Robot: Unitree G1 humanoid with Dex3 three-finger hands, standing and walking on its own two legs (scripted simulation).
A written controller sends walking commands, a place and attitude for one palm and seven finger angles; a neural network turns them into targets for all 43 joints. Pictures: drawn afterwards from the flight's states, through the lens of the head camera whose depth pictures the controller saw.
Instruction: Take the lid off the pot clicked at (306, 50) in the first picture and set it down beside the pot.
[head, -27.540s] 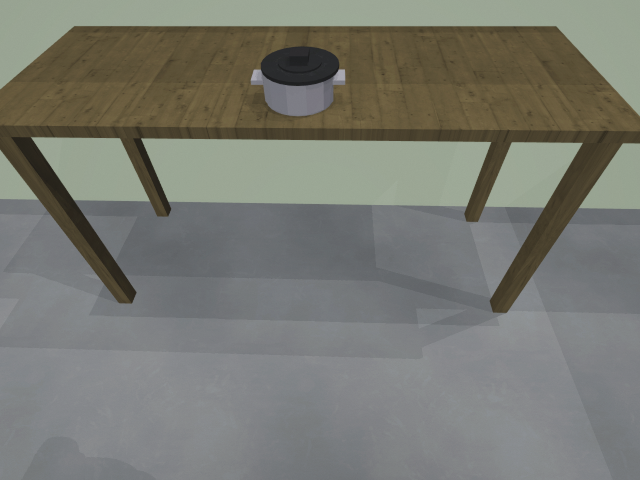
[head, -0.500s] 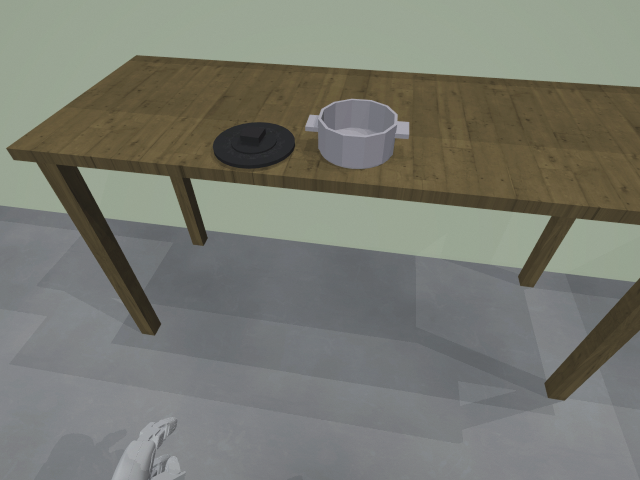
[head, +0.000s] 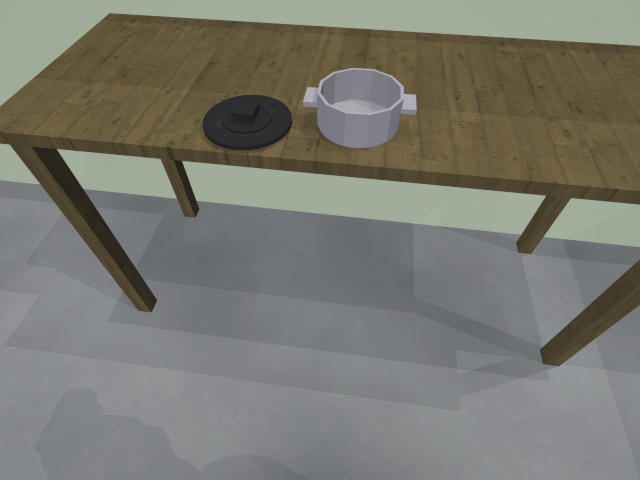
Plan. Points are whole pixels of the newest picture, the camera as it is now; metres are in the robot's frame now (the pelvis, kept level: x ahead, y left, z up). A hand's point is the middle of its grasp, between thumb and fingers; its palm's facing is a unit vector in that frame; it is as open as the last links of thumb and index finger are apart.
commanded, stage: stop stepping back and stand still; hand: left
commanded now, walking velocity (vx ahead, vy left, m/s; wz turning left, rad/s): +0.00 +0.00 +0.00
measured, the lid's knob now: (246, 110) +0.73 +0.18 +0.05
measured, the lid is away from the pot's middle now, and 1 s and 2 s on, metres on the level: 0.22 0.22 0.22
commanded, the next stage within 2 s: let the arm hang, fingers relaxed in 0.20 s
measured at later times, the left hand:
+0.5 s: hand out of the picture +0.06 +0.19 -0.17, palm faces +0.01 -0.98 -0.21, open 7.3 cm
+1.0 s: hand out of the picture +0.04 +0.19 -0.18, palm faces +0.01 -0.98 -0.21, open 7.3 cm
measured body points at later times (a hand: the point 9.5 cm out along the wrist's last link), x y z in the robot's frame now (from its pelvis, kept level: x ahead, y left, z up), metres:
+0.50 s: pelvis +0.01 +0.01 +0.00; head +0.04 +0.00 +0.45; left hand +0.06 +0.24 -0.16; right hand +0.00 -0.21 -0.16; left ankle -0.04 +0.12 -0.74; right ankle +0.01 -0.13 -0.74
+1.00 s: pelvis +0.02 +0.01 +0.00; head +0.05 +0.01 +0.45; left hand +0.04 +0.24 -0.16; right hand +0.00 -0.21 -0.16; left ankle -0.04 +0.12 -0.74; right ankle +0.01 -0.13 -0.74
